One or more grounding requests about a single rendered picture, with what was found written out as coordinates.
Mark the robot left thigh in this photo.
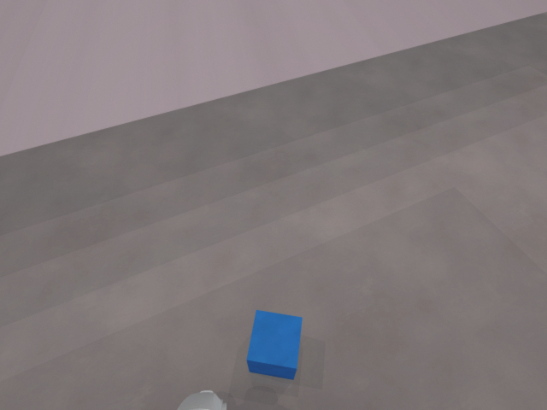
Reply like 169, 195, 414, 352
177, 392, 226, 410

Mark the carton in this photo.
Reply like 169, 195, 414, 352
247, 310, 303, 380

